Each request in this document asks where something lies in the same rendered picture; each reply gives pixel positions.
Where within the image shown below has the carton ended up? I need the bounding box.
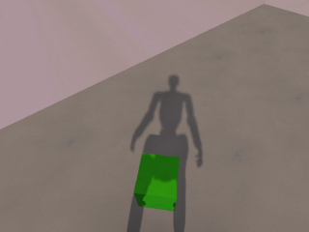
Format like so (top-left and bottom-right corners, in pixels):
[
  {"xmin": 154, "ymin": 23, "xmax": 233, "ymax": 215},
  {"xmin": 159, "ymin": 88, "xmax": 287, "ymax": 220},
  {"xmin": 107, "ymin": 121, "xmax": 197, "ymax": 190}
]
[{"xmin": 134, "ymin": 153, "xmax": 180, "ymax": 212}]

